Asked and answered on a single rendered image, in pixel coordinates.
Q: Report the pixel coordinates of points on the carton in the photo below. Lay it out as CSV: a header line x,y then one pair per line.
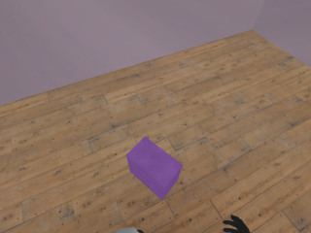
x,y
154,167

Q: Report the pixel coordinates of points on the robot right hand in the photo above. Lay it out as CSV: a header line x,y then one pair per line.
x,y
237,223

